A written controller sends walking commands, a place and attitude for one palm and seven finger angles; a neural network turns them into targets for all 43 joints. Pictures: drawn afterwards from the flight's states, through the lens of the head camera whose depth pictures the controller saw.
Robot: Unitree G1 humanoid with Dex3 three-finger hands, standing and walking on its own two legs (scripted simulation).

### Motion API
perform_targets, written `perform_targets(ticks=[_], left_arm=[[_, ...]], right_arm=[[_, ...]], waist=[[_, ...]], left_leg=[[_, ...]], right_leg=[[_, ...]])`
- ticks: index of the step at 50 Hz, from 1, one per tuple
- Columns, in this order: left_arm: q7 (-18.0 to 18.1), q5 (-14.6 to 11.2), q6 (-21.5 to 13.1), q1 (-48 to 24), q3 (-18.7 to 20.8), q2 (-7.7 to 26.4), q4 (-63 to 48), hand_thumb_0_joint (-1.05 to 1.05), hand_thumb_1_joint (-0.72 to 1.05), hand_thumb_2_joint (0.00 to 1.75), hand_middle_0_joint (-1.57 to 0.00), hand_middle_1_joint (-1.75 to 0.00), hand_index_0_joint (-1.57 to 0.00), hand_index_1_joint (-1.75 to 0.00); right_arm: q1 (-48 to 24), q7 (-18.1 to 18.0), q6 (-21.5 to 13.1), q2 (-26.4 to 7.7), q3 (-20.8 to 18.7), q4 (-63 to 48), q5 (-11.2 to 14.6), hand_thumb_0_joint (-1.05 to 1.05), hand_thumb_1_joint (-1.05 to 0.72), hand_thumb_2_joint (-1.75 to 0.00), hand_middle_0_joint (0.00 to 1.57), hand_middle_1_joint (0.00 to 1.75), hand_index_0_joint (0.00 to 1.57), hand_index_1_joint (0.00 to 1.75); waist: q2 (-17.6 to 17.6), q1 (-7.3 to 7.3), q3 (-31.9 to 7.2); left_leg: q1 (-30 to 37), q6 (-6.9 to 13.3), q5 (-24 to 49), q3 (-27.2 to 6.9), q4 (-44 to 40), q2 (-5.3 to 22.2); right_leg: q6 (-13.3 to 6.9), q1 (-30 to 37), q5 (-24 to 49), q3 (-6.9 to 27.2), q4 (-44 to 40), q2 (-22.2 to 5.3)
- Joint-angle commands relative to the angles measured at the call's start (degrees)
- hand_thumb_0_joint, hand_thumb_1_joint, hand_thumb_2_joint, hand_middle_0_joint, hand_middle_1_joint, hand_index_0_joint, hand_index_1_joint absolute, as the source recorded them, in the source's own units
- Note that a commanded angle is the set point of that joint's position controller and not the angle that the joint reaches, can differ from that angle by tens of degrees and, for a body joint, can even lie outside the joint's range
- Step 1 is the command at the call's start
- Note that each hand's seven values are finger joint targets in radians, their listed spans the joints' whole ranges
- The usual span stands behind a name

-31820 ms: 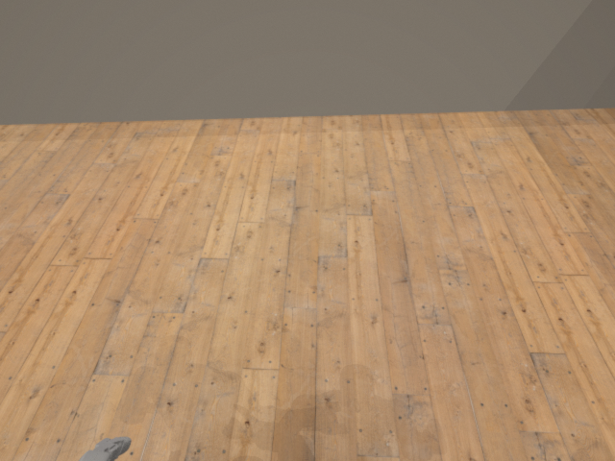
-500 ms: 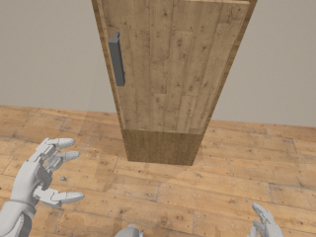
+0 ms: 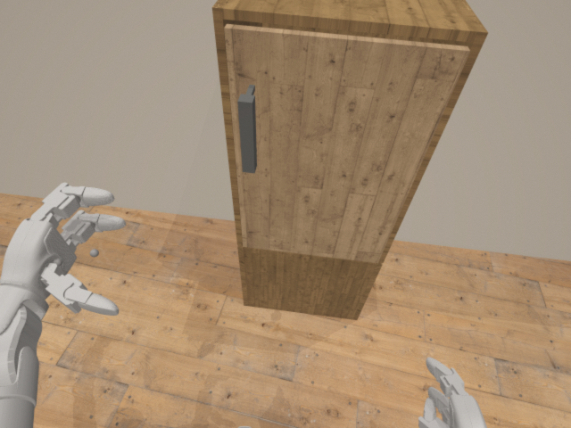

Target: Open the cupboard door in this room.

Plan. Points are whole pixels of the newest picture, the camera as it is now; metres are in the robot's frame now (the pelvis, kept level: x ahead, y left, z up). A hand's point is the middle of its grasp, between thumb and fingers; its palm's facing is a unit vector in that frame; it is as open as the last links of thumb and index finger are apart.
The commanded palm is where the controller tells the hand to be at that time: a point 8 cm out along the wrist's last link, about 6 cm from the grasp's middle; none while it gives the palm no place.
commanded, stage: raise the hand with hooked fingers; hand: left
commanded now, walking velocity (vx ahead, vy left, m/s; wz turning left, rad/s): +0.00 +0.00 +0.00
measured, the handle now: (250, 129) +0.61 +0.12 +0.09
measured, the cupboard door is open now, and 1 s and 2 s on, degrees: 0 0 0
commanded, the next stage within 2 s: move the hooked fingers beside the handle in 0.52 s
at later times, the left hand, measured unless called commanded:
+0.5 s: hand (119, 254) +0.29 +0.24 +0.11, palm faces -0.01 -1.00 -0.04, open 14.0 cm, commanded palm +0.26 +0.29 +0.11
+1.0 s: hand (155, 215) +0.36 +0.22 +0.11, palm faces -0.04 -1.00 -0.02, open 14.0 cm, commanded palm +0.33 +0.28 +0.11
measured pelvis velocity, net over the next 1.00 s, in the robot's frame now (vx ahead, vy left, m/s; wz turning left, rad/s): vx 0.01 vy -0.04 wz -0.02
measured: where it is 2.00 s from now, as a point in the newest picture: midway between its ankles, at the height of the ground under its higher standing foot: outside the picture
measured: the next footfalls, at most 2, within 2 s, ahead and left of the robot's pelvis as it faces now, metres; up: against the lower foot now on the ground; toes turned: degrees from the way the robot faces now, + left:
none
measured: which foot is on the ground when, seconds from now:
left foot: down 0.00-1.00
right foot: down 0.00-1.00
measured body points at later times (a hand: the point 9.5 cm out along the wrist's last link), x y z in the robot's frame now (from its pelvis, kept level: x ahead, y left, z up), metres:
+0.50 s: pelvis +0.00 -0.03 +0.00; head +0.01 -0.03 +0.45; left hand +0.29 +0.30 +0.11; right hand +0.15 -0.28 -0.07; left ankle +0.06 +0.06 -0.72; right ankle -0.01 -0.13 -0.72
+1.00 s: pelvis +0.01 -0.04 +0.00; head +0.04 -0.05 +0.45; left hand +0.36 +0.27 +0.11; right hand +0.14 -0.31 -0.09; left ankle +0.06 +0.06 -0.72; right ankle -0.01 -0.13 -0.72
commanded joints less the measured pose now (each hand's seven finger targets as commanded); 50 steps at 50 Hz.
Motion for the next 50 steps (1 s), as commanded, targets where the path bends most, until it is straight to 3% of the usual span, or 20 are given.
perform_targets(ticks=[1,4,8,14,16,19,25,28,31,32,36,37,38,39,40,41,45,49,50], left_arm=[[-2.27,-0.94,0.54,-17.16,4.74,15.61,-5.74,0.00,-0.50,0.30,-0.30,-1.20,-0.30,-1.20],[-3.73,-1.47,1.70,-14.34,3.16,13.50,-4.79,0.00,-0.50,0.30,-0.30,-1.20,-0.30,-1.20],[-3.06,-1.94,-0.20,-13.53,5.41,15.36,-8.09,0.00,-0.50,0.30,-0.30,-1.20,-0.30,-1.20],[-0.64,-1.72,-3.42,-16.00,8.26,17.89,-11.25,0.00,-0.50,0.30,-0.30,-1.20,-0.30,-1.20],[-0.59,-1.49,-3.52,-15.48,7.41,16.73,-10.54,0.00,-0.50,0.30,-0.30,-1.20,-0.30,-1.20],[-1.67,-1.69,-2.75,-14.78,5.45,14.89,-8.25,0.00,-0.50,0.30,-0.30,-1.20,-0.30,-1.20],[-3.46,-3.01,-1.75,-14.64,6.03,15.61,-5.53,0.00,-0.50,0.30,-0.30,-1.20,-0.30,-1.20],[-3.49,-3.05,-2.58,-15.34,6.50,16.14,-6.59,0.00,-0.50,0.30,-0.30,-1.20,-0.30,-1.20],[-3.24,-3.51,-3.17,-15.29,6.65,15.80,-6.02,0.00,-0.50,0.30,-0.30,-1.20,-0.30,-1.20],[-3.01,-3.13,-3.49,-16.87,6.68,16.46,-6.06,0.00,-0.50,0.30,-0.30,-1.20,-0.30,-1.20],[-2.54,-2.19,-3.52,-25.67,5.83,17.33,-1.13,0.00,-0.50,0.30,-0.30,-1.20,-0.30,-1.20],[-2.53,-1.86,-3.66,-25.81,6.46,18.25,0.29,0.00,-0.50,0.30,-0.30,-1.20,-0.30,-1.20],[-2.79,-1.57,-3.68,-26.33,5.42,17.63,1.25,0.00,-0.50,0.30,-0.30,-1.20,-0.30,-1.20],[-2.78,-1.81,-3.73,-27.92,5.57,18.05,1.81,0.00,-0.50,0.30,-0.30,-1.20,-0.30,-1.20],[-3.01,-1.44,-3.65,-29.06,5.03,18.10,2.65,0.00,-0.50,0.30,-0.30,-1.20,-0.30,-1.20],[-3.15,-1.31,-3.61,-29.67,5.78,19.14,4.78,0.00,-0.50,0.30,-0.30,-1.20,-0.30,-1.20],[-3.71,-0.98,-4.44,-30.83,6.31,20.28,6.47,0.00,-0.50,0.30,-0.30,-1.20,-0.30,-1.20],[-3.52,-1.18,-4.29,-29.51,7.48,20.87,10.00,0.00,-0.50,0.30,-0.30,-1.20,-0.30,-1.20],[-3.63,-1.01,-4.13,-30.66,6.99,20.61,11.05,0.00,-0.50,0.30,-0.30,-1.20,-0.30,-1.20]], right_arm=[[-3.46,-1.28,-2.67,-10.18,-4.64,-8.34,0.93,0.00,-0.90,-0.90,0.20,0.30,0.20,0.30],[-3.18,-0.88,-3.01,-10.18,-4.81,-9.38,0.81,0.00,-0.90,-0.90,0.20,0.30,0.20,0.30],[-3.05,-0.15,-3.34,-10.33,-5.29,-9.70,0.56,0.00,-0.90,-0.90,0.20,0.30,0.20,0.30],[-2.12,0.13,-3.52,-10.33,-5.39,-8.73,0.00,0.00,-0.90,-0.90,0.20,0.30,0.20,0.30],[-2.21,0.09,-3.54,-10.01,-5.39,-8.68,0.20,0.00,-0.90,-0.90,0.20,0.30,0.20,0.30],[-2.09,-0.23,-3.28,-10.04,-5.35,-8.31,0.42,0.00,-0.90,-0.90,0.20,0.30,0.20,0.30],[-2.57,-0.56,-3.19,-10.20,-5.43,-8.22,0.70,0.00,-0.90,-0.90,0.20,0.30,0.20,0.30],[-2.65,-0.49,-3.12,-9.89,-5.48,-8.26,0.70,0.00,-0.90,-0.90,0.20,0.30,0.20,0.30],[-2.77,-0.37,-3.08,-9.65,-5.38,-8.16,0.69,0.00,-0.90,-0.90,0.20,0.30,0.20,0.30],[-2.68,-0.40,-2.99,-9.78,-5.31,-7.94,0.69,0.00,-0.90,-0.90,0.20,0.30,0.20,0.30],[-1.88,-0.98,-2.30,-9.81,-5.18,-6.53,0.86,0.00,-0.90,-0.90,0.20,0.30,0.20,0.30],[-1.49,-1.07,-2.16,-10.01,-5.27,-6.24,0.81,0.00,-0.90,-0.90,0.20,0.30,0.20,0.30],[-1.56,-1.09,-2.06,-9.98,-5.18,-6.30,0.89,0.00,-0.90,-0.90,0.20,0.30,0.20,0.30],[-1.28,-1.14,-1.82,-10.00,-5.17,-6.22,0.90,0.00,-0.90,-0.90,0.20,0.30,0.20,0.30],[-1.48,-1.08,-1.72,-10.00,-5.13,-6.15,0.93,0.00,-0.90,-0.90,0.20,0.30,0.20,0.30],[-0.96,-1.11,-1.39,-10.12,-5.24,-5.74,0.96,0.00,-0.90,-0.90,0.20,0.30,0.20,0.30],[-0.46,-0.63,-0.58,-10.16,-5.30,-6.11,0.93,0.00,-0.90,-0.90,0.20,0.30,0.20,0.30],[0.71,-0.13,0.52,-10.51,-5.66,-6.45,0.87,0.00,-0.90,-0.90,0.20,0.30,0.20,0.30],[0.87,-0.01,0.85,-10.63,-5.70,-6.42,1.03,0.00,-0.90,-0.90,0.20,0.30,0.20,0.30]], waist=[[6.24,-0.89,-8.80],[4.56,-0.33,-9.96],[2.87,-0.24,-11.13],[5.64,-0.23,-11.18],[7.03,-0.70,-10.80],[6.46,-1.04,-9.33],[1.41,-1.02,-9.89],[2.81,-1.08,-11.33],[1.83,-0.98,-10.83],[3.06,-1.11,-10.89],[2.04,-2.90,-9.33],[1.67,-2.69,-10.25],[3.42,-2.65,-10.48],[1.36,-2.67,-11.14],[2.55,-2.70,-12.15],[1.27,-2.90,-12.41],[3.92,-1.72,-16.18],[-0.05,-1.19,-15.92],[-0.43,-1.84,-15.34]], left_leg=[[16.46,-3.87,-5.12,-11.01,-11.86,2.36],[17.12,-3.61,-2.87,-10.80,-11.40,2.04],[18.04,-3.31,-1.14,-10.47,-10.97,2.25],[18.22,-3.28,1.15,-9.02,-10.44,1.77],[18.13,-3.06,0.67,-8.33,-10.24,1.67],[16.62,-2.72,0.66,-7.30,-9.38,1.20],[14.08,-2.15,3.40,-5.58,-6.85,0.64],[14.32,-2.10,4.47,-5.10,-5.89,0.53],[13.43,-2.08,5.28,-4.78,-5.04,0.48],[13.31,-2.10,5.07,-4.76,-4.97,0.45],[11.70,-2.04,3.11,-4.68,-3.94,0.46],[11.58,-2.03,3.53,-4.68,-3.77,0.52],[11.38,-2.09,3.54,-4.56,-3.65,0.40],[11.19,-1.94,4.49,-4.54,-2.99,0.38],[10.82,-1.95,4.78,-4.41,-2.76,0.38],[10.33,-1.99,4.68,-4.30,-2.48,0.47],[11.52,-1.92,8.80,-4.19,-1.93,0.31],[9.77,-1.74,10.28,-3.90,-1.51,0.24],[9.25,-1.73,9.72,-3.66,-1.65,0.33]], right_leg=[[-2.24,-7.81,2.91,0.70,-6.28,2.81],[-2.48,-6.88,4.17,0.62,-6.59,3.10],[-2.22,-7.31,4.72,0.68,-6.54,3.20],[-2.51,-5.53,5.73,1.29,-7.20,3.45],[-2.25,-6.10,5.29,1.55,-7.52,3.23],[-2.23,-5.65,5.28,1.98,-8.19,3.32],[-1.45,-4.79,7.18,3.38,-8.45,2.70],[-1.20,-4.99,8.22,3.88,-7.97,2.45],[-0.93,-4.47,9.54,4.84,-7.75,2.25],[-0.94,-4.87,9.34,4.81,-7.61,2.20],[-0.49,-6.84,7.17,6.05,-7.81,1.90],[-0.48,-6.36,7.61,6.14,-7.61,1.74],[-0.57,-6.40,7.68,6.32,-7.45,1.58],[-0.43,-5.58,8.84,6.84,-7.26,1.61],[-0.33,-5.39,9.56,7.38,-7.06,1.29],[-0.15,-5.17,9.73,7.58,-7.03,1.19],[-0.49,-3.50,15.52,6.91,-5.03,1.36],[-0.29,-2.94,18.74,6.47,-4.07,1.69],[0.00,-3.97,18.98,6.47,-4.09,1.61]])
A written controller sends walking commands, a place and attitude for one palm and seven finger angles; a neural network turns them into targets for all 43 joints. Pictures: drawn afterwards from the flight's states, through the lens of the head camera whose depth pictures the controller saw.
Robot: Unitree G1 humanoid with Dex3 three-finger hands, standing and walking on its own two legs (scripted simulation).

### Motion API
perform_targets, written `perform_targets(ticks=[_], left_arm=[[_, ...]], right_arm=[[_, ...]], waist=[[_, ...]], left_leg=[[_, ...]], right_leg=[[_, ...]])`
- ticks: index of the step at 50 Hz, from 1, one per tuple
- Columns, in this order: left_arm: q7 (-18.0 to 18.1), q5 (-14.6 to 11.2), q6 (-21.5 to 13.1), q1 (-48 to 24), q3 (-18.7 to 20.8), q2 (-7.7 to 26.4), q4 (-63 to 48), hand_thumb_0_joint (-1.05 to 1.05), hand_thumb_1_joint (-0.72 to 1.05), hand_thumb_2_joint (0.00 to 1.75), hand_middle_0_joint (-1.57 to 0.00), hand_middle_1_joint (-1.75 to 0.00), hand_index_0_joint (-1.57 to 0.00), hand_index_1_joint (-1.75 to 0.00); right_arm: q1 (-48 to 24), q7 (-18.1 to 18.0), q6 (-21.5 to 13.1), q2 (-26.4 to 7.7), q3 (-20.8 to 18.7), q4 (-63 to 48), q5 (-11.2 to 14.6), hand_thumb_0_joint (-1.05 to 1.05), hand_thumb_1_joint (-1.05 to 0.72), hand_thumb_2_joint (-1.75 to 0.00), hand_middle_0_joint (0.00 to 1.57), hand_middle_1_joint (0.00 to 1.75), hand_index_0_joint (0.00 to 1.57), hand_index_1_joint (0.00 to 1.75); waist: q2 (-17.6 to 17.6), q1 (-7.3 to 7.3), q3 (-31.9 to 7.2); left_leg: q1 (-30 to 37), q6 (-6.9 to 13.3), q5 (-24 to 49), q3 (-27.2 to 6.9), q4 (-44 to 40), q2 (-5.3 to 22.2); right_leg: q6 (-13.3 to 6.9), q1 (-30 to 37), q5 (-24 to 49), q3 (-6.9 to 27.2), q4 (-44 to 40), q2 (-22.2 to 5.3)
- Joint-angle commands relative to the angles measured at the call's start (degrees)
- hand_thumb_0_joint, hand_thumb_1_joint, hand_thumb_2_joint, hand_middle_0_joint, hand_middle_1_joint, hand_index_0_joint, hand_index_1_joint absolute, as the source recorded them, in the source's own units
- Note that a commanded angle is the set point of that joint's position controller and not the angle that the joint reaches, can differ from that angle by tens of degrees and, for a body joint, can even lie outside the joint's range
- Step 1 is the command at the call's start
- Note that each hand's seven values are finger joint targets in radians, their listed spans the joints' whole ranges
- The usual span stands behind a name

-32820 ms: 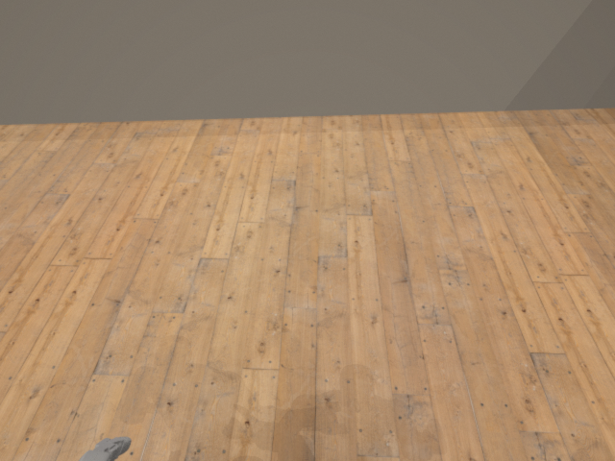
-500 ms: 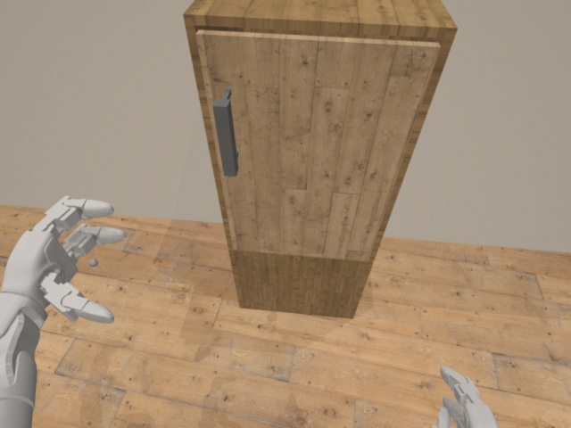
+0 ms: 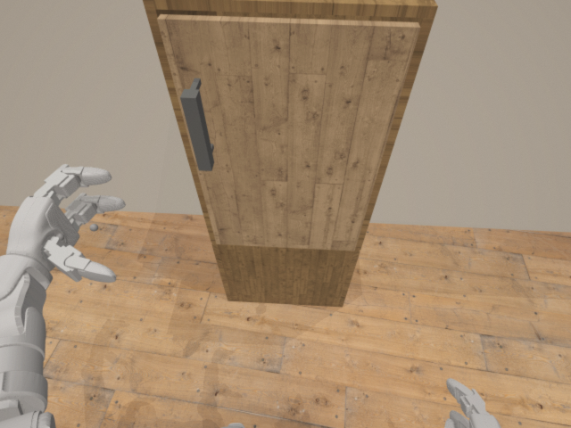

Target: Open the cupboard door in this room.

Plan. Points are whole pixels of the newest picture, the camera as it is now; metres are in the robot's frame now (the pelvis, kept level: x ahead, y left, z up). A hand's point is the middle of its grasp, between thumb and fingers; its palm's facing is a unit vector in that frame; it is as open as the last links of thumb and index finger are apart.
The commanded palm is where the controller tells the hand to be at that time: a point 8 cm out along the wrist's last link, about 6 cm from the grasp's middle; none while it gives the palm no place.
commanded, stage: move the hooked fingers beside the handle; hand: left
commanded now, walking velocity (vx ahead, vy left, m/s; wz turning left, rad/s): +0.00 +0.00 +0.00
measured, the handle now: (201, 126) +0.59 +0.18 +0.09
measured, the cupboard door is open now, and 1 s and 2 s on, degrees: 0 0 0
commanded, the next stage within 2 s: none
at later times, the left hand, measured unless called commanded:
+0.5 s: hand (120, 189) +0.42 +0.26 +0.10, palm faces -0.03 -1.00 +0.01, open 14.0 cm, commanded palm +0.40 +0.32 +0.10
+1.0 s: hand (145, 152) +0.50 +0.25 +0.10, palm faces -0.02 -1.00 +0.00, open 14.0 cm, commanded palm +0.49 +0.30 +0.10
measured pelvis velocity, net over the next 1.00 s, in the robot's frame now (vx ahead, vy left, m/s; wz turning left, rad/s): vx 0.00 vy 0.03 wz -0.03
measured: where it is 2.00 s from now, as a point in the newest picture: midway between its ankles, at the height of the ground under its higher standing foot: outside the picture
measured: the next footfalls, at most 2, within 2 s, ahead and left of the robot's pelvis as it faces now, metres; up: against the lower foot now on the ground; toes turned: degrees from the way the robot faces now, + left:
none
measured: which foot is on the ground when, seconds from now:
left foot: down 0.00-1.00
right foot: down 0.00-1.00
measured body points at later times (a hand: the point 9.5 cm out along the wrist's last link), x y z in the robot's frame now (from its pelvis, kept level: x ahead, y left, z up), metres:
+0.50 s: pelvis +0.01 +0.02 +0.00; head +0.06 +0.03 +0.44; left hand +0.42 +0.32 +0.10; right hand +0.09 -0.25 -0.10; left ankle +0.05 +0.11 -0.71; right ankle -0.02 -0.09 -0.71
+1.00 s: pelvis +0.00 +0.03 -0.02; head +0.10 +0.04 +0.42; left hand +0.49 +0.30 +0.11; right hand +0.00 -0.25 -0.12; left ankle +0.05 +0.11 -0.71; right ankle -0.02 -0.09 -0.71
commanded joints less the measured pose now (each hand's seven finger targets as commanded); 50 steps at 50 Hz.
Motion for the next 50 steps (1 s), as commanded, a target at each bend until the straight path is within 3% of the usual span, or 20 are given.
perform_targets(ticks=[1,4,6,8,10,12,19,27,30,33,34,36,38,39,40,42,45,46,49,50], left_arm=[[0.41,-1.29,-2.87,-16.70,5.83,18.28,-7.08,0.00,-0.50,0.30,-0.30,-1.20,-0.30,-1.20],[0.87,-0.77,-3.17,-21.98,3.78,17.02,-6.26,0.00,-0.50,0.30,-0.30,-1.20,-0.30,-1.20],[1.44,0.05,-4.06,-22.96,5.40,19.28,-5.70,0.00,-0.50,0.30,-0.30,-1.20,-0.30,-1.20],[1.95,0.64,-5.51,-27.04,2.81,17.03,-7.71,0.00,-0.50,0.30,-0.30,-1.20,-0.30,-1.20],[2.54,0.80,-6.55,-28.91,3.85,18.30,-7.98,0.00,-0.50,0.30,-0.30,-1.20,-0.30,-1.20],[3.06,1.08,-7.19,-30.26,2.75,16.99,-7.28,0.00,-0.50,0.30,-0.30,-1.20,-0.30,-1.20],[4.40,2.74,-5.08,-33.08,2.40,17.58,2.28,0.00,-0.50,0.30,-0.30,-1.20,-0.30,-1.20],[5.97,4.74,-8.78,-44.30,1.37,18.50,6.36,0.00,-0.50,0.30,-0.30,-1.20,-0.30,-1.20],[6.05,5.31,-10.19,-46.27,0.64,17.90,6.07,0.00,-0.50,0.30,-0.30,-1.20,-0.30,-1.20],[6.09,5.90,-9.62,-46.76,-0.18,17.26,10.76,0.00,-0.50,0.30,-0.30,-1.20,-0.30,-1.20],[6.19,5.71,-9.37,-48.17,0.15,17.74,12.41,0.00,-0.50,0.30,-0.30,-1.20,-0.30,-1.20],[6.26,6.39,-8.79,-49.60,-0.99,17.23,14.39,0.00,-0.50,0.30,-0.30,-1.20,-0.30,-1.20],[6.89,7.14,-8.71,-52.16,-1.06,18.11,16.08,0.00,-0.50,0.30,-0.30,-1.20,-0.30,-1.20],[7.63,7.38,-9.25,-54.10,0.81,20.54,16.18,0.00,-0.50,0.30,-0.30,-1.20,-0.30,-1.20],[7.87,7.90,-9.51,-55.30,0.77,21.12,17.37,0.00,-0.50,0.30,-0.30,-1.20,-0.30,-1.20],[8.52,8.48,-10.47,-57.50,1.39,22.56,17.48,0.00,-0.50,0.30,-0.30,-1.20,-0.30,-1.20],[9.21,9.27,-12.41,-61.72,1.95,23.68,15.92,0.00,-0.50,0.30,-0.30,-1.20,-0.30,-1.20],[9.16,9.56,-12.46,-60.02,2.80,24.55,17.81,0.00,-0.50,0.30,-0.30,-1.20,-0.30,-1.20],[8.81,9.74,-11.71,-61.00,2.55,24.74,21.32,0.00,-0.50,0.30,-0.30,-1.20,-0.30,-1.20],[8.47,10.07,-11.00,-61.62,1.39,24.01,22.66,0.00,-0.50,0.30,-0.30,-1.20,-0.30,-1.20]], right_arm=[[-0.52,-0.13,-1.49,-8.34,-3.65,-8.04,0.37,0.00,-0.90,-0.90,0.20,0.30,0.20,0.30],[0.40,-0.03,-0.74,-8.57,-3.81,-8.09,0.22,0.00,-0.90,-0.90,0.20,0.30,0.20,0.30],[1.40,0.04,-0.09,-8.85,-4.10,-7.72,0.09,0.00,-0.90,-0.90,0.20,0.30,0.20,0.30],[1.82,0.10,0.12,-8.56,-4.21,-7.55,0.06,0.00,-0.90,-0.90,0.20,0.30,0.20,0.30],[2.63,0.14,0.49,-8.88,-4.46,-6.95,-0.15,0.00,-0.90,-0.90,0.20,0.30,0.20,0.30],[3.16,0.22,0.79,-8.87,-4.49,-6.38,-0.31,0.00,-0.90,-0.90,0.20,0.30,0.20,0.30],[4.53,0.44,2.88,-9.49,-4.35,-5.88,-0.45,0.00,-0.90,-0.90,0.20,0.30,0.20,0.30],[6.83,1.04,4.81,-9.82,-4.43,-4.77,-1.14,0.00,-0.90,-0.90,0.20,0.30,0.20,0.30],[7.68,1.27,5.32,-9.85,-4.73,-4.28,-1.33,0.00,-0.90,-0.90,0.20,0.30,0.20,0.30],[8.38,1.41,6.19,-9.98,-4.68,-3.45,-1.48,0.00,-0.90,-0.90,0.20,0.30,0.20,0.30],[8.98,1.31,6.56,-10.22,-4.62,-3.15,-1.51,0.00,-0.90,-0.90,0.20,0.30,0.20,0.30],[9.09,1.37,7.03,-10.11,-4.65,-3.05,-1.43,0.00,-0.90,-0.90,0.20,0.30,0.20,0.30],[9.71,1.43,7.37,-10.46,-4.49,-2.81,-1.63,0.00,-0.90,-0.90,0.20,0.30,0.20,0.30],[10.37,1.29,7.64,-10.74,-4.57,-2.47,-1.83,0.00,-0.90,-0.90,0.20,0.30,0.20,0.30],[10.49,1.37,7.76,-10.76,-4.42,-2.50,-1.81,0.00,-0.90,-0.90,0.20,0.30,0.20,0.30],[11.34,1.37,8.02,-10.95,-4.53,-2.18,-1.99,0.00,-0.90,-0.90,0.20,0.30,0.20,0.30],[12.59,1.74,8.23,-10.83,-4.62,-1.53,-2.41,0.00,-0.90,-0.90,0.20,0.30,0.20,0.30],[13.18,1.81,8.51,-10.94,-4.70,-1.35,-2.57,0.00,-0.90,-0.90,0.20,0.30,0.20,0.30],[14.42,1.81,9.33,-11.13,-4.60,-0.90,-2.55,0.00,-0.90,-0.90,0.20,0.30,0.20,0.30],[14.16,1.84,9.55,-11.14,-4.51,-0.99,-2.33,0.00,-0.90,-0.90,0.20,0.30,0.20,0.30]], waist=[[0.42,0.86,-13.47],[-0.52,-0.28,-13.37],[0.58,-0.26,-15.54],[3.81,-1.00,-17.53],[4.56,-1.22,-19.66],[4.54,-1.57,-20.10],[1.65,-1.70,-16.77],[3.47,-3.94,-19.25],[6.64,-3.99,-23.13],[5.55,-4.60,-21.19],[2.59,-5.06,-20.44],[4.71,-5.31,-19.49],[4.73,-5.91,-18.77],[3.06,-6.04,-19.11],[4.22,-6.34,-19.40],[4.15,-6.79,-21.09],[8.42,-7.01,-26.13],[8.13,-6.67,-26.88],[5.05,-7.62,-25.42],[5.95,-8.22,-24.72]], left_leg=[[11.79,1.36,10.09,-3.15,-2.95,-2.12],[12.35,1.59,9.84,-3.34,-2.67,-2.09],[13.06,1.55,10.24,-3.40,-2.72,-1.93],[16.39,1.50,11.65,-3.86,-2.67,-1.76],[18.09,1.30,12.62,-4.32,-2.27,-1.42],[19.47,1.23,12.99,-4.82,-2.40,-1.25],[16.11,1.17,11.67,-5.56,-2.90,-1.03],[18.18,0.71,11.98,-6.80,-1.72,-0.18],[21.81,0.27,15.21,-7.46,-0.90,0.21],[20.14,0.33,13.55,-7.61,-1.00,0.35],[18.42,0.60,13.26,-7.76,-0.78,0.27],[17.56,0.56,11.81,-7.29,-0.76,0.23],[16.68,0.53,10.24,-7.84,-0.83,0.34],[15.82,0.75,10.44,-7.98,-0.31,0.36],[15.57,0.72,9.96,-7.82,-0.22,0.32],[15.73,0.70,9.49,-8.07,0.19,0.50],[19.22,0.41,13.41,-8.33,1.70,0.67],[19.09,0.33,13.87,-8.36,2.10,0.72],[16.24,0.75,14.45,-8.10,2.82,0.73],[15.13,0.90,13.22,-7.30,2.95,0.62]], right_leg=[[2.59,-0.80,19.75,6.03,-6.55,-0.74],[2.33,-2.72,18.10,5.42,-6.25,-0.24],[2.16,-2.51,18.14,5.24,-5.89,-0.20],[1.74,-4.15,18.04,4.54,-5.52,0.18],[1.52,-4.82,17.80,4.26,-5.19,0.54],[1.40,-5.70,17.40,3.76,-5.06,0.65],[1.07,-7.01,15.36,2.99,-4.93,0.75],[1.15,-11.67,13.16,2.77,-3.64,1.02],[0.95,-13.07,13.88,2.64,-2.84,1.19],[1.06,-14.49,12.57,2.40,-3.02,1.19],[1.02,-13.92,12.68,2.30,-2.92,1.31],[1.23,-15.25,11.80,2.41,-2.93,1.16],[1.23,-16.82,10.18,2.35,-2.72,1.16],[1.12,-16.27,10.32,2.42,-2.41,1.24],[1.34,-16.87,10.10,2.71,-2.39,1.25],[1.42,-17.32,9.50,2.85,-2.02,1.28],[1.35,-18.07,11.40,3.08,-1.00,1.54],[1.27,-17.97,11.55,3.04,-0.83,1.62],[1.38,-17.44,12.72,3.00,-0.63,1.92],[1.78,-18.07,12.62,3.32,-0.96,1.83]])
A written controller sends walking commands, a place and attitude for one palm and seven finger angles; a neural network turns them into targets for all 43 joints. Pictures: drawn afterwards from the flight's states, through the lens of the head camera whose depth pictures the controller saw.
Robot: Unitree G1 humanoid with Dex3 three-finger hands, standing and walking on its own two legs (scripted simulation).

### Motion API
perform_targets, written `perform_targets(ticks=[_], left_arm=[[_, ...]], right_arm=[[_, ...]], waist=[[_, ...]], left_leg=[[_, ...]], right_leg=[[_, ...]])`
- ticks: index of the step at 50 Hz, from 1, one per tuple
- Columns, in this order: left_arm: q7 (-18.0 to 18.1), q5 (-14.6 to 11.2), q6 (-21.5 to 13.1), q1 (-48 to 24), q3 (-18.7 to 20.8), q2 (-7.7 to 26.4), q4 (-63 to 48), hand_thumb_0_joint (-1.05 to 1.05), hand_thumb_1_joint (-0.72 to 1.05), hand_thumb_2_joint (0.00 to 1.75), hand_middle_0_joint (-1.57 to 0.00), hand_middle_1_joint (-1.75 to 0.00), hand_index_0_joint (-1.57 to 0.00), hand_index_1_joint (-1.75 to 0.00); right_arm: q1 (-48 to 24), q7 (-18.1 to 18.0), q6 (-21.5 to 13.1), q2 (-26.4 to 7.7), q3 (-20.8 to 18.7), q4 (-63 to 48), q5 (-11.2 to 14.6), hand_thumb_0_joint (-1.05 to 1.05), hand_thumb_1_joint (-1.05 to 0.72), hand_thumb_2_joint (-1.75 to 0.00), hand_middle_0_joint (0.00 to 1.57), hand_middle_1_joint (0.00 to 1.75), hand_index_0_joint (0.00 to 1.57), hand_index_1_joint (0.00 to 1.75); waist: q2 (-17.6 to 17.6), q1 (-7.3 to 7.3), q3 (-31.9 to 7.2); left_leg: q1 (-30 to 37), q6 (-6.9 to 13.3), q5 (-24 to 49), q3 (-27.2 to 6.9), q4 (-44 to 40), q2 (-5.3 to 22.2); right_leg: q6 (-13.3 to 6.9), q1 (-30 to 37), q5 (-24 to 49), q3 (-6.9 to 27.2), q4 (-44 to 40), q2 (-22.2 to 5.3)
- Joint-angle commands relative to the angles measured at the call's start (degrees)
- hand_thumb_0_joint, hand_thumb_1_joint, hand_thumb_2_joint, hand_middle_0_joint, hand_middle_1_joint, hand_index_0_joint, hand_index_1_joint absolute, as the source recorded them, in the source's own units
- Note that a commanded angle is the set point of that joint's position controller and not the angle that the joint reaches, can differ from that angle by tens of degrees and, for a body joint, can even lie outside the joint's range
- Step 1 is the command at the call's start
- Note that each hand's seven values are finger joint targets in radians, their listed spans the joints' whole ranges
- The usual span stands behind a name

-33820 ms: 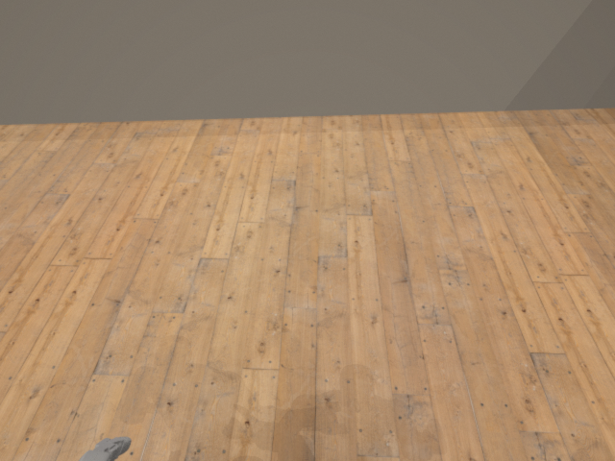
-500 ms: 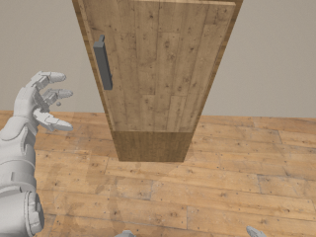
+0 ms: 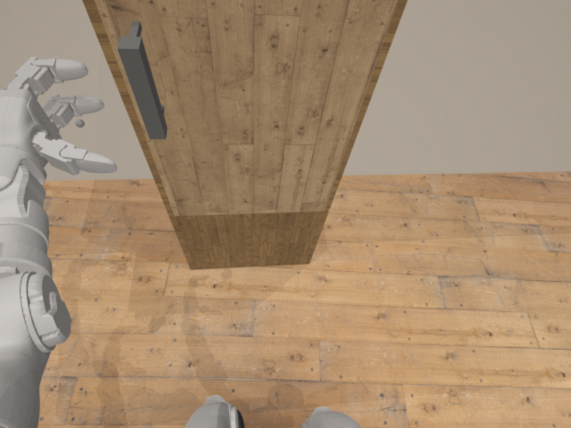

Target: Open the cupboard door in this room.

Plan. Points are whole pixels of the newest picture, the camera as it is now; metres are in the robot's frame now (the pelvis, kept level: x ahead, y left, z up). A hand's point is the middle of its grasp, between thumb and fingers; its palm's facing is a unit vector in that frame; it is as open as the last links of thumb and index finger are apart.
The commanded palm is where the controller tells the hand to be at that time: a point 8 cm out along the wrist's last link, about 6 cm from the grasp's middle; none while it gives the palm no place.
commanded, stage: move the hooked fingers beside the handle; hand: left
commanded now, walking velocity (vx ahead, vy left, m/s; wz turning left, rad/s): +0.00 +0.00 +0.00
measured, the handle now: (147, 84) +0.58 +0.17 +0.11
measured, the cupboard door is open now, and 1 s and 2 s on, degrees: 0 0 0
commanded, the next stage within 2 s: slide the fingers in behind the handle in 1.02 s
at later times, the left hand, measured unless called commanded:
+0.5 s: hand (86, 112) +0.52 +0.24 +0.11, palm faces +0.01 -1.00 +0.00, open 13.9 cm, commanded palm +0.50 +0.29 +0.11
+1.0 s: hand (88, 113) +0.51 +0.23 +0.12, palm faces +0.01 -1.00 +0.02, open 14.0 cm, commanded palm +0.50 +0.28 +0.11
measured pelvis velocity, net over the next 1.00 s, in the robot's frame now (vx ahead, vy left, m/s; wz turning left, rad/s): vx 0.00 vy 0.00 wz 0.00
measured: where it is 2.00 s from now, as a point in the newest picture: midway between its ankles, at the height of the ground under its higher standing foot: outside the picture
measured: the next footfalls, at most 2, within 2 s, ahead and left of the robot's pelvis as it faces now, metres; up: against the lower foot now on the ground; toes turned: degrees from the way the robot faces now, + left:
none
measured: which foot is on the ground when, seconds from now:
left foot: down 0.00-1.00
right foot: down 0.00-1.00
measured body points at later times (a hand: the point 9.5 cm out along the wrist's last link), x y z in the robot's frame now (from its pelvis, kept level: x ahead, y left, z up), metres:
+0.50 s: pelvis +0.02 -0.01 +0.00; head +0.13 +0.01 +0.43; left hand +0.52 +0.29 +0.11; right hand -0.02 -0.28 -0.10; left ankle +0.05 +0.08 -0.70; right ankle -0.02 -0.12 -0.70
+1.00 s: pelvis +0.00 +0.00 -0.01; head +0.11 +0.03 +0.43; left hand +0.50 +0.29 +0.12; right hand +0.02 -0.27 -0.11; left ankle +0.05 +0.08 -0.70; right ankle -0.02 -0.12 -0.70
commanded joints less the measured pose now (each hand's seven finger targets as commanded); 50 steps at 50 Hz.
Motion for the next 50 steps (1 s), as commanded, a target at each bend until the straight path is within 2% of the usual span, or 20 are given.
perform_targets(ticks=[1,3,7,8,11,14,17,19,23,25,27,30,32,35,36,40,43,44,46,50], left_arm=[[-0.33,-0.28,-1.95,-27.74,1.07,17.01,-7.42,0.00,-0.50,0.30,-0.30,-1.20,-0.30,-1.20],[-0.43,0.37,-0.53,-28.34,1.90,19.00,-4.72,0.00,-0.50,0.30,-0.30,-1.20,-0.30,-1.20],[0.07,1.08,-1.42,-31.19,4.08,22.90,-6.98,0.00,-0.50,0.30,-0.30,-1.20,-0.30,-1.20],[0.13,1.31,-1.98,-32.44,3.50,22.70,-8.10,0.00,-0.50,0.30,-0.30,-1.20,-0.30,-1.20],[0.34,1.60,-2.42,-34.30,3.58,22.92,-6.68,0.00,-0.50,0.30,-0.30,-1.20,-0.30,-1.20],[-0.52,1.33,-1.53,-29.91,6.20,25.74,-5.03,0.00,-0.50,0.30,-0.30,-1.20,-0.30,-1.20],[-1.60,1.71,-0.55,-25.21,5.54,24.66,-6.57,0.00,-0.50,0.30,-0.30,-1.20,-0.30,-1.20],[-1.75,1.27,-0.56,-24.85,4.19,22.15,-7.89,0.00,-0.50,0.30,-0.30,-1.20,-0.30,-1.20],[-1.91,-0.31,-1.53,-26.44,6.11,23.58,-12.42,0.00,-0.50,0.30,-0.30,-1.20,-0.30,-1.20],[-1.74,-0.61,-2.85,-26.99,7.69,25.26,-14.75,0.00,-0.50,0.30,-0.30,-1.20,-0.30,-1.20],[-1.72,-0.86,-3.30,-25.96,6.65,23.13,-15.49,0.00,-0.50,0.30,-0.30,-1.20,-0.30,-1.20],[-1.94,-0.56,-2.55,-24.58,4.58,20.85,-12.56,0.00,-0.50,0.30,-0.30,-1.20,-0.30,-1.20],[-2.36,-0.68,-1.18,-23.97,1.09,16.63,-10.33,0.00,-0.50,0.30,-0.30,-1.20,-0.30,-1.20],[-2.38,-1.03,-0.15,-24.67,1.33,17.39,-7.71,0.00,-0.50,0.30,-0.30,-1.20,-0.30,-1.20],[-2.46,-1.24,-0.11,-26.23,-0.52,15.44,-8.22,0.00,-0.50,0.30,-0.30,-1.20,-0.30,-1.20],[-1.03,-1.10,-2.95,-30.81,0.98,16.92,-11.90,0.00,-0.50,0.30,-0.30,-1.20,-0.30,-1.20],[0.30,-0.77,-4.46,-33.77,-0.07,15.20,-13.20,0.00,-0.50,0.30,-0.30,-1.20,-0.30,-1.20],[0.90,-0.97,-4.62,-33.02,1.59,16.47,-12.53,0.00,-0.50,0.30,-0.30,-1.20,-0.30,-1.20],[1.48,0.06,-3.65,-32.04,3.02,19.40,-9.11,0.00,-0.50,0.30,-0.30,-1.20,-0.30,-1.20],[1.97,1.75,-2.16,-30.57,1.03,17.68,-6.73,0.00,-0.50,0.30,-0.30,-1.20,-0.30,-1.20]], right_arm=[[8.40,-0.77,-0.08,-11.35,-4.07,-3.23,0.15,0.00,-0.90,-0.90,0.20,0.30,0.20,0.30],[9.41,-0.80,0.35,-11.72,-3.97,-3.21,0.05,0.00,-0.90,-0.90,0.20,0.30,0.20,0.30],[11.02,-0.82,1.03,-11.82,-4.00,-3.54,-0.40,0.00,-0.90,-0.90,0.20,0.30,0.20,0.30],[11.06,-0.71,1.18,-11.65,-3.91,-3.65,-0.47,0.00,-0.90,-0.90,0.20,0.30,0.20,0.30],[12.18,-0.53,1.62,-11.65,-3.95,-3.02,-0.61,0.00,-0.90,-0.90,0.20,0.30,0.20,0.30],[12.94,-0.53,2.21,-12.03,-3.93,-3.55,-0.63,0.00,-0.90,-0.90,0.20,0.30,0.20,0.30],[12.58,-0.22,2.95,-11.47,-4.11,-4.69,-0.47,0.00,-0.90,-0.90,0.20,0.30,0.20,0.30],[12.62,0.03,3.45,-11.12,-4.13,-4.99,-0.60,0.00,-0.90,-0.90,0.20,0.30,0.20,0.30],[12.09,0.04,3.95,-11.37,-4.61,-5.38,-0.43,0.00,-0.90,-0.90,0.20,0.30,0.20,0.30],[11.80,0.05,4.12,-11.31,-4.73,-5.24,-0.33,0.00,-0.90,-0.90,0.20,0.30,0.20,0.30],[11.21,0.31,4.09,-10.90,-4.75,-5.12,-0.29,0.00,-0.90,-0.90,0.20,0.30,0.20,0.30],[10.49,0.23,4.42,-10.76,-4.56,-4.83,-0.02,0.00,-0.90,-0.90,0.20,0.30,0.20,0.30],[9.72,0.35,4.44,-10.55,-4.45,-4.85,0.11,0.00,-0.90,-0.90,0.20,0.30,0.20,0.30],[9.74,-0.13,4.40,-11.14,-4.35,-4.69,0.16,0.00,-0.90,-0.90,0.20,0.30,0.20,0.30],[9.21,-0.15,4.16,-10.98,-4.22,-4.88,0.14,0.00,-0.90,-0.90,0.20,0.30,0.20,0.30],[9.17,-0.21,3.33,-11.01,-4.27,-4.47,-0.25,0.00,-0.90,-0.90,0.20,0.30,0.20,0.30],[8.69,0.10,2.63,-10.76,-4.25,-3.95,-0.48,0.00,-0.90,-0.90,0.20,0.30,0.20,0.30],[9.18,0.07,2.58,-10.93,-4.25,-3.75,-0.61,0.00,-0.90,-0.90,0.20,0.30,0.20,0.30],[9.09,0.00,2.76,-11.21,-3.99,-3.77,-0.34,0.00,-0.90,-0.90,0.20,0.30,0.20,0.30],[9.12,0.15,2.71,-10.94,-3.71,-4.47,-0.33,0.00,-0.90,-0.90,0.20,0.30,0.20,0.30]], waist=[[6.58,-0.91,-22.53],[6.03,-1.34,-20.94],[7.25,-1.40,-24.74],[9.40,-1.42,-25.62],[8.93,-2.66,-25.97],[7.62,-1.08,-27.57],[10.10,0.41,-29.27],[9.90,0.07,-28.02],[7.82,-0.41,-28.45],[10.41,0.21,-30.10],[11.45,0.32,-29.69],[10.42,-0.18,-26.67],[10.57,-1.03,-23.35],[6.86,-1.60,-21.13],[7.37,-2.28,-20.93],[10.22,-1.85,-25.81],[11.85,-2.21,-26.85],[10.77,-1.84,-27.35],[9.55,-1.69,-26.39],[10.63,-1.27,-25.41]], left_leg=[[27.38,-0.97,14.62,-8.37,-3.41,0.25],[24.83,-0.72,13.43,-8.07,-3.20,0.20],[25.51,-0.63,17.19,-7.82,-1.73,0.27],[26.14,-0.79,17.93,-7.78,-1.48,0.24],[26.61,-0.69,18.85,-8.06,-0.47,0.55],[24.55,-0.45,20.03,-7.22,-0.36,0.15],[25.23,-0.56,23.02,-6.13,0.18,-0.06],[26.31,-0.49,24.45,-6.38,0.13,-0.01],[26.02,-0.17,23.08,-5.93,-0.15,0.02],[28.19,-0.37,25.70,-6.23,0.11,0.02],[29.73,-0.48,25.94,-6.29,0.26,0.05],[29.00,-0.45,25.04,-6.55,-0.05,0.08],[28.28,-0.54,22.74,-6.61,-0.33,0.03],[26.24,-0.32,19.79,-7.00,-0.81,0.12],[25.98,-0.35,18.58,-6.96,-0.89,0.02],[30.27,-0.95,20.16,-8.47,-0.15,0.47],[32.10,-1.34,19.22,-9.54,-0.15,0.74],[31.92,-1.21,19.94,-9.65,0.11,0.73],[29.02,-1.17,18.35,-9.24,-0.08,0.65],[27.24,-1.20,16.60,-8.82,-0.29,0.42]], right_leg=[[-0.01,-5.32,13.01,2.13,-5.89,1.90],[0.14,-5.71,12.47,2.22,-6.00,1.88],[0.21,-4.75,15.52,2.69,-5.22,2.07],[0.15,-4.96,15.97,2.77,-4.94,2.10],[0.31,-6.44,16.34,2.64,-4.78,2.56],[0.20,-2.63,18.98,2.94,-4.39,2.56],[0.37,-1.71,22.64,3.00,-4.07,2.49],[0.15,-2.51,23.09,2.44,-3.95,2.89],[0.51,-0.71,23.82,2.79,-4.65,3.10],[0.18,-0.38,25.47,2.86,-4.11,3.16],[0.14,-1.35,24.81,2.76,-4.44,3.20],[0.13,-2.73,23.62,2.40,-4.56,3.14],[0.09,-5.08,21.22,2.04,-5.17,2.97],[0.17,-5.60,19.10,1.99,-5.34,2.75],[0.25,-6.21,18.17,2.06,-5.40,2.63],[-0.14,-8.17,16.49,1.94,-4.07,2.60],[-0.27,-9.87,14.01,1.64,-3.90,2.63],[-0.46,-9.25,14.46,1.60,-3.70,2.69],[-0.12,-8.31,14.44,1.83,-3.60,2.51],[-0.09,-8.67,13.35,1.74,-3.54,2.39]])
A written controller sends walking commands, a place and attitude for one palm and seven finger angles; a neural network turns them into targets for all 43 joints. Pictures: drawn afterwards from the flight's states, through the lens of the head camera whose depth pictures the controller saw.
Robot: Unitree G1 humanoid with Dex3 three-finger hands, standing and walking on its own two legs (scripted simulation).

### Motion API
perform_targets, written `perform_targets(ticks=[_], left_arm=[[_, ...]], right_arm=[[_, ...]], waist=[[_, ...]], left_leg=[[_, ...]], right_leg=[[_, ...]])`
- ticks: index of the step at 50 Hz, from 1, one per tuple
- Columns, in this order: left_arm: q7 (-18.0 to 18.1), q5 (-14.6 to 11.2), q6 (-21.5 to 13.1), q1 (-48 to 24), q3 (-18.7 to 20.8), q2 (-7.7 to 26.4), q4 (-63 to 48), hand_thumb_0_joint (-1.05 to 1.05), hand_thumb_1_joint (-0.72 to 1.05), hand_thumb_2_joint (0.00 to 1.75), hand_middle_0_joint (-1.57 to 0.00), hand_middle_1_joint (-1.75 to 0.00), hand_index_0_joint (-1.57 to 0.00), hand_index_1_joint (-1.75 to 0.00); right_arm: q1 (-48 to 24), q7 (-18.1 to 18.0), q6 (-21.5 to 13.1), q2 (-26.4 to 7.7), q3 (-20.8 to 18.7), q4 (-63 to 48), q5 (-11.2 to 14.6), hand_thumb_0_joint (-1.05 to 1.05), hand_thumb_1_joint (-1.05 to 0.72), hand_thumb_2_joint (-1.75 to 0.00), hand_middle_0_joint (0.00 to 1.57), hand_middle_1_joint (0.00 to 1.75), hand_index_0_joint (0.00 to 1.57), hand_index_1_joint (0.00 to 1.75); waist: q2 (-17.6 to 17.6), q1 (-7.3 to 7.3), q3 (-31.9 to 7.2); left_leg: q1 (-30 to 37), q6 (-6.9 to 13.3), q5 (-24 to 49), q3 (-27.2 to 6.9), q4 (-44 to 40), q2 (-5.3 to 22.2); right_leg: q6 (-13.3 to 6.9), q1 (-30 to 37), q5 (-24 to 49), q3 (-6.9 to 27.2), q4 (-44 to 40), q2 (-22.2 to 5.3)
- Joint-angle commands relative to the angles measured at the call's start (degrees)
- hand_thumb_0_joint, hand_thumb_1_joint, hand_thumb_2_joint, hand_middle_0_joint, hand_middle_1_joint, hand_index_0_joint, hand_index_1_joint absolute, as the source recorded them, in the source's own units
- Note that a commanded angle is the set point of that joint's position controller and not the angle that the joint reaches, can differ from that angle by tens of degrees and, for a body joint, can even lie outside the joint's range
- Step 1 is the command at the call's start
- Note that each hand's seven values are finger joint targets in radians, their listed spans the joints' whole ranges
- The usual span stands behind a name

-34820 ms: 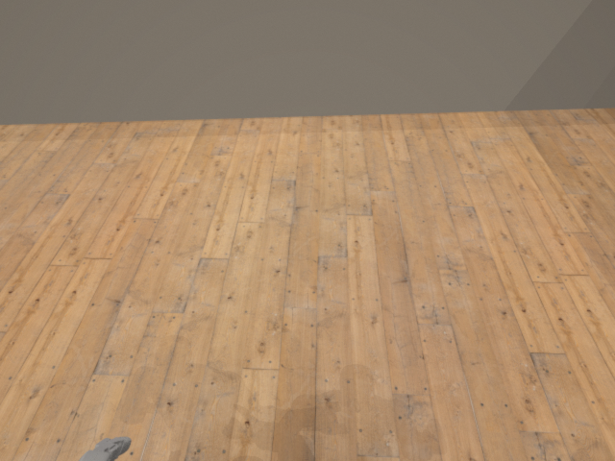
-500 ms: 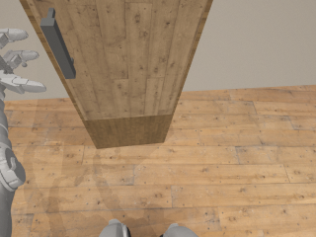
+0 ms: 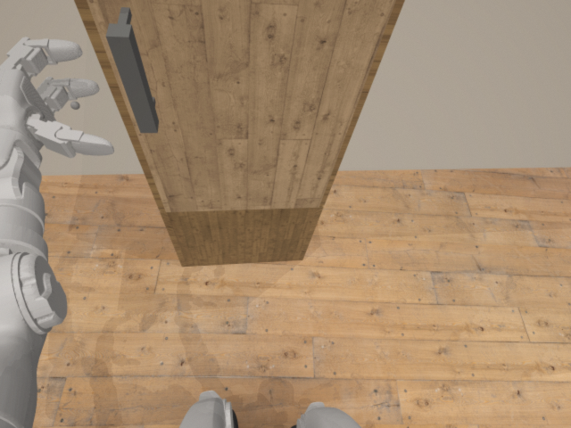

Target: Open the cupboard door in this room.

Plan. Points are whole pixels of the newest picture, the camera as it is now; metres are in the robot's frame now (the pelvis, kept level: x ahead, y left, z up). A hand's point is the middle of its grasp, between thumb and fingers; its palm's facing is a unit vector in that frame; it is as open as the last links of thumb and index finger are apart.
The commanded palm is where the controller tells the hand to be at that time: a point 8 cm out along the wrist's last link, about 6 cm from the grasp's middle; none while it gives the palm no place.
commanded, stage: move the hooked fingers beside the handle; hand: left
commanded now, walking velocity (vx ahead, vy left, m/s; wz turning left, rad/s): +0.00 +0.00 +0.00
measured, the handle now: (138, 75) +0.58 +0.17 +0.12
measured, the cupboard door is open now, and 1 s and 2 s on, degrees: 0 0 0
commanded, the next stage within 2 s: slide the fingers in behind the handle in 0.02 s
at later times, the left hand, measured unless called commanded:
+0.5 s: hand (104, 103) +0.52 +0.20 +0.12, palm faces +0.01 -1.00 +0.00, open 14.0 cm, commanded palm +0.50 +0.25 +0.11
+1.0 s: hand (132, 102) +0.52 +0.17 +0.12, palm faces +0.01 -1.00 +0.00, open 14.0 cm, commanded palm +0.50 +0.22 +0.11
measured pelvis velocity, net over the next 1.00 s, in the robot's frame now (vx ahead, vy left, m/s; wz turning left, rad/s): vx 0.01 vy -0.02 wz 0.00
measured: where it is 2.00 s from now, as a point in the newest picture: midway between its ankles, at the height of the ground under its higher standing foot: outside the picture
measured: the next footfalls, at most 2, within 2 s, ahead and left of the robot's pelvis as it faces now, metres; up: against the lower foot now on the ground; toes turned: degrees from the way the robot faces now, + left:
none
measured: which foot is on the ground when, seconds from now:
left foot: down 0.00-1.00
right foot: down 0.00-1.00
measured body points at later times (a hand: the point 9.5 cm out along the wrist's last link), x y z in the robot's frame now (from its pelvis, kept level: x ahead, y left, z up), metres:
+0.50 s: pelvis +0.00 +0.00 +0.00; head +0.11 +0.02 +0.44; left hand +0.51 +0.26 +0.12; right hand -0.04 -0.27 -0.10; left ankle +0.04 +0.08 -0.69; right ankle -0.03 -0.12 -0.69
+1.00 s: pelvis +0.01 -0.02 +0.00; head +0.11 +0.00 +0.44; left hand +0.52 +0.22 +0.12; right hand +0.00 -0.28 -0.11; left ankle +0.04 +0.08 -0.69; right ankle -0.03 -0.12 -0.69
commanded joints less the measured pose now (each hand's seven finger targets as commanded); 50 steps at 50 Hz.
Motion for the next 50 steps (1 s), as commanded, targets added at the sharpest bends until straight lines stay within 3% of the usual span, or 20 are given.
perform_targets(ticks=[1,3,7,9,10,13,16,19,22,23,30,33,35,36,41,42,46,47,49,50], left_arm=[[1.16,0.37,-1.99,-25.60,1.00,16.78,-9.01,0.00,-0.50,0.30,-0.30,-1.20,-0.30,-1.20],[1.33,0.58,-2.11,-26.78,2.40,19.17,-9.09,0.00,-0.50,0.30,-0.30,-1.20,-0.30,-1.20],[0.74,-0.25,-4.20,-28.12,2.25,18.10,-12.98,0.00,-0.50,0.30,-0.30,-1.20,-0.30,-1.20],[0.33,-1.13,-4.43,-28.12,0.65,15.07,-12.72,0.00,-0.50,0.30,-0.30,-1.20,-0.30,-1.20],[0.12,-1.03,-4.25,-26.79,1.97,16.54,-11.70,0.00,-0.50,0.30,-0.30,-1.20,-0.30,-1.20],[0.14,-1.12,-2.71,-27.53,-0.53,13.41,-11.26,0.00,-0.50,0.30,-0.30,-1.20,-0.30,-1.20],[1.53,-0.69,-2.19,-25.24,1.50,15.09,-11.61,0.00,-0.50,0.30,-0.30,-1.20,-0.30,-1.20],[3.45,-0.39,-2.95,-26.81,2.17,15.30,-14.47,0.00,-0.50,0.30,-0.30,-1.20,-0.30,-1.20],[4.82,0.40,-3.72,-27.26,1.63,14.33,-15.09,0.00,-0.50,0.30,-0.30,-1.20,-0.30,-1.20],[5.11,0.60,-4.04,-27.52,0.62,13.21,-15.51,0.00,-0.50,0.30,-0.30,-1.20,-0.30,-1.20],[6.13,0.30,-3.30,-25.07,-1.34,8.36,-13.74,0.00,-0.50,0.30,-0.30,-1.20,-0.30,-1.20],[6.65,0.43,-2.11,-26.50,-0.96,9.47,-12.28,0.00,-0.50,0.30,-0.30,-1.20,-0.30,-1.20],[7.08,0.59,-2.66,-27.20,-1.40,8.67,-13.29,0.00,-0.50,0.30,-0.30,-1.20,-0.30,-1.20],[7.42,0.53,-2.93,-27.51,-0.06,10.23,-13.63,0.00,-0.50,0.30,-0.30,-1.20,-0.30,-1.20],[7.60,0.83,-4.69,-27.29,-0.08,10.16,-15.27,0.00,-0.50,0.30,-0.30,-1.20,-0.30,-1.20],[7.41,0.71,-4.62,-26.97,-1.56,8.38,-15.44,0.00,-0.50,0.30,-0.30,-1.20,-0.30,-1.20],[7.04,0.29,-3.45,-26.84,-1.99,7.46,-14.04,0.00,-0.50,0.30,-0.30,-1.20,-0.30,-1.20],[7.06,0.14,-3.15,-26.29,-0.84,8.78,-14.28,0.00,-0.50,0.30,-0.30,-1.20,-0.30,-1.20],[7.20,-0.38,-2.69,-26.25,-1.84,6.86,-14.37,0.00,-0.50,0.30,-0.30,-1.20,-0.30,-1.20],[7.32,-0.13,-2.97,-26.78,-0.84,8.43,-15.67,0.00,-0.50,0.30,-0.30,-1.20,-0.30,-1.20]], right_arm=[[10.70,-0.80,-0.50,-11.66,-4.02,-2.45,0.03,0.00,-0.90,-0.90,0.20,0.30,0.20,0.30],[11.32,-0.96,-0.52,-12.04,-4.17,-2.56,-0.03,0.00,-0.90,-0.90,0.20,0.30,0.20,0.30],[11.99,-0.92,-0.98,-11.92,-4.45,-2.45,-0.35,0.00,-0.90,-0.90,0.20,0.30,0.20,0.30],[12.52,-0.71,-1.16,-11.64,-4.41,-1.89,-0.47,0.00,-0.90,-0.90,0.20,0.30,0.20,0.30],[12.80,-0.77,-1.05,-11.92,-4.60,-1.67,-0.38,0.00,-0.90,-0.90,0.20,0.30,0.20,0.30],[12.86,-0.65,-1.02,-11.69,-4.63,-1.47,-0.32,0.00,-0.90,-0.90,0.20,0.30,0.20,0.30],[13.48,-0.44,-0.98,-11.66,-4.75,-1.61,-0.45,0.00,-0.90,-0.90,0.20,0.30,0.20,0.30],[13.75,-0.16,-1.17,-11.44,-4.79,-1.73,-0.80,0.00,-0.90,-0.90,0.20,0.30,0.20,0.30],[13.55,0.15,-1.12,-11.18,-5.00,-1.68,-0.79,0.00,-0.90,-0.90,0.20,0.30,0.20,0.30],[13.28,0.28,-1.22,-11.00,-4.94,-1.72,-0.84,0.00,-0.90,-0.90,0.20,0.30,0.20,0.30],[12.77,0.97,-1.20,-10.65,-5.17,-1.67,-0.78,0.00,-0.90,-0.90,0.20,0.30,0.20,0.30],[12.81,0.81,-1.07,-10.82,-5.07,-1.85,-0.59,0.00,-0.90,-0.90,0.20,0.30,0.20,0.30],[12.43,0.80,-1.29,-10.50,-4.98,-2.01,-0.56,0.00,-0.90,-0.90,0.20,0.30,0.20,0.30],[12.68,0.77,-1.37,-10.65,-5.03,-1.82,-0.68,0.00,-0.90,-0.90,0.20,0.30,0.20,0.30],[12.34,0.97,-1.45,-10.15,-5.06,-1.78,-0.70,0.00,-0.90,-0.90,0.20,0.30,0.20,0.30],[11.88,1.10,-1.47,-9.97,-4.98,-2.04,-0.62,0.00,-0.90,-0.90,0.20,0.30,0.20,0.30],[12.03,1.22,-1.15,-10.01,-5.09,-1.66,-0.53,0.00,-0.90,-0.90,0.20,0.30,0.20,0.30],[12.19,1.09,-1.12,-10.20,-5.17,-1.79,-0.44,0.00,-0.90,-0.90,0.20,0.30,0.20,0.30],[12.19,1.13,-1.19,-9.89,-4.98,-2.00,-0.52,0.00,-0.90,-0.90,0.20,0.30,0.20,0.30],[12.14,1.09,-1.19,-9.96,-5.14,-1.95,-0.47,0.00,-0.90,-0.90,0.20,0.30,0.20,0.30]], waist=[[8.72,-0.67,-21.87],[7.95,-0.96,-21.17],[10.16,-0.71,-26.13],[9.13,-1.60,-25.33],[8.08,-0.88,-25.53],[9.30,-1.48,-23.39],[10.11,-0.12,-23.91],[9.34,-0.15,-24.45],[9.34,-0.39,-24.87],[10.96,-0.39,-24.61],[8.79,-0.43,-24.55],[5.58,-1.24,-21.84],[5.76,-1.26,-23.17],[5.08,-1.17,-23.68],[7.03,-0.65,-26.06],[7.99,-0.75,-25.98],[6.60,-1.16,-25.00],[6.00,-0.81,-25.60],[5.53,-1.08,-24.57],[6.05,-0.66,-26.42]], left_leg=[[30.32,-1.00,16.82,-7.80,-4.45,-0.16],[28.81,-0.92,14.75,-7.88,-4.65,-0.02],[32.49,-1.14,17.17,-8.13,-4.23,0.17],[32.86,-0.95,17.88,-8.25,-4.13,0.14],[32.11,-1.02,17.18,-8.18,-4.25,0.28],[31.10,-0.88,15.04,-7.82,-4.81,0.07],[31.94,-1.16,16.81,-8.01,-4.93,0.18],[31.99,-1.01,17.97,-8.00,-4.80,0.08],[32.43,-1.14,17.88,-7.90,-4.56,0.19],[32.87,-1.26,18.57,-7.81,-4.55,0.10],[33.19,-1.27,19.77,-7.57,-4.29,-0.04],[29.08,-0.72,16.79,-6.75,-4.53,-0.44],[29.68,-0.56,18.31,-6.38,-4.07,-0.68],[29.38,-0.48,18.46,-6.33,-3.82,-0.66],[30.15,-0.58,20.86,-5.93,-2.87,-0.89],[30.15,-0.61,20.58,-5.69,-2.90,-1.06],[29.11,-0.45,20.12,-5.56,-2.94,-1.19],[28.69,-0.30,20.27,-5.39,-2.95,-1.23],[27.97,-0.03,20.58,-5.04,-3.03,-1.66],[28.48,-0.11,21.17,-4.92,-2.94,-1.50]], right_leg=[[0.11,-5.46,13.50,2.48,-6.37,1.63],[0.16,-5.53,12.03,2.63,-6.47,1.66],[-0.10,-5.38,13.02,2.69,-6.08,1.98],[-0.11,-5.69,13.43,2.45,-6.31,2.22],[0.04,-5.36,13.08,2.40,-6.25,2.26],[0.11,-6.32,11.77,2.32,-6.81,2.10],[-0.20,-6.16,12.31,2.00,-6.47,2.08],[-0.22,-4.97,13.30,2.07,-6.31,2.24],[-0.06,-5.40,13.35,2.18,-6.25,2.28],[-0.15,-5.54,13.76,2.26,-6.16,2.21],[-0.09,-4.95,15.52,2.01,-5.91,2.26],[0.34,-3.37,15.43,2.60,-6.54,2.06],[0.36,-2.64,17.37,2.95,-6.31,2.00],[0.46,-2.00,17.82,3.11,-6.29,1.97],[0.39,-0.57,20.84,3.57,-5.52,1.95],[0.41,-0.68,20.85,3.69,-5.63,1.91],[0.55,-0.02,21.52,3.53,-5.84,1.95],[0.56,0.92,22.17,3.78,-5.94,1.86],[0.51,1.93,23.44,3.79,-6.16,1.88],[0.72,2.53,24.34,4.09,-5.92,1.79]])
